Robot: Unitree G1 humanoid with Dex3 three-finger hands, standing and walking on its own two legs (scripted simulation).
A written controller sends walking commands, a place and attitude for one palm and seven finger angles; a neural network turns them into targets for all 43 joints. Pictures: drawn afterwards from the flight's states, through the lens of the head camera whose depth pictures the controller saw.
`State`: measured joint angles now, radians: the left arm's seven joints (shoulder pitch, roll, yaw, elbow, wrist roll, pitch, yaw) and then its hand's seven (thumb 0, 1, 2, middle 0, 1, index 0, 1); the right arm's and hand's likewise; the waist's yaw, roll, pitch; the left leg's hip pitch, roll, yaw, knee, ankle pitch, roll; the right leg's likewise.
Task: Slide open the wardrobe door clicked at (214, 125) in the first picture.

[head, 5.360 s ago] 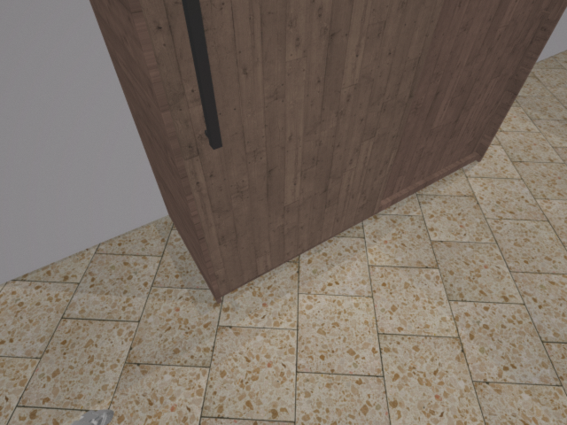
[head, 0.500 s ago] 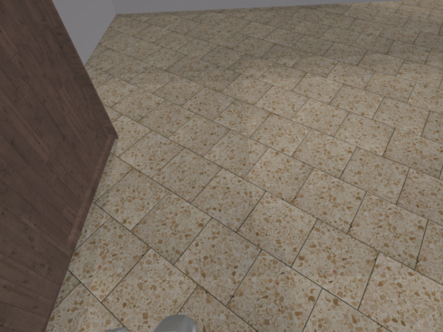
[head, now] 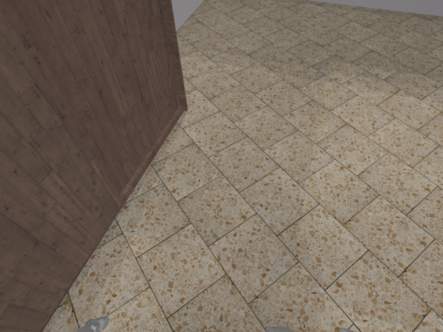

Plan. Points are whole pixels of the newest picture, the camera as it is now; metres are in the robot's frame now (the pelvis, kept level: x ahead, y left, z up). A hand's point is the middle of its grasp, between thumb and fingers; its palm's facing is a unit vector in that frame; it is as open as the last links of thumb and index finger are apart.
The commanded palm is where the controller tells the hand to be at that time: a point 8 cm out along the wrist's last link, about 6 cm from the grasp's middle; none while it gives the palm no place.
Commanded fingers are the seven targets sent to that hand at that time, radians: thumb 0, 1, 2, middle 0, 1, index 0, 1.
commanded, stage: turn to face it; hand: left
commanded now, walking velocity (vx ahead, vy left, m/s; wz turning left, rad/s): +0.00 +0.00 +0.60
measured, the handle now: out of the picture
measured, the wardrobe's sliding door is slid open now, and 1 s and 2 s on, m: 0.00 0.00 0.00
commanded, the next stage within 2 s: take the last steps up to it in 1.96 s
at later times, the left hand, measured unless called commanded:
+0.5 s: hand out of the picture -0.03 +0.21 -0.17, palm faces +0.37 -0.90 -0.24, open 7.4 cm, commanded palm none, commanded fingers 0.00 0.90 0.90 -0.20 -0.30 -0.20 -0.30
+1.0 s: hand out of the picture +0.00 +0.21 -0.13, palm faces +0.57 -0.77 -0.30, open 7.4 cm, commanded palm none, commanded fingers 0.00 0.90 0.90 -0.20 -0.30 -0.20 -0.30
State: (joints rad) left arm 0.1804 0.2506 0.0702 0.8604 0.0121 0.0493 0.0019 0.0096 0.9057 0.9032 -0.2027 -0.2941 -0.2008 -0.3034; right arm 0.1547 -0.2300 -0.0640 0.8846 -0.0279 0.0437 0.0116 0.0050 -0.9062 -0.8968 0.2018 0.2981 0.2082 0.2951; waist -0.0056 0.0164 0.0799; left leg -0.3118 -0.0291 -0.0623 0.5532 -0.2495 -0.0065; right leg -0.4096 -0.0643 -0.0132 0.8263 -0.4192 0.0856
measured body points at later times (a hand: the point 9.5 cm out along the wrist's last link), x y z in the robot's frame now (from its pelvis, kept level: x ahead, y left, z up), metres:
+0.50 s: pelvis +0.00 +0.00 -0.01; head +0.03 +0.02 +0.44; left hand -0.05 +0.26 -0.15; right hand +0.19 -0.22 -0.14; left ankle -0.04 +0.11 -0.73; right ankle +0.02 -0.13 -0.73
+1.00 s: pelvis +0.00 -0.03 +0.00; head +0.05 -0.04 +0.45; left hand -0.03 +0.25 -0.11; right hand +0.20 -0.20 -0.16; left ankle -0.05 +0.09 -0.70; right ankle +0.07 -0.11 -0.73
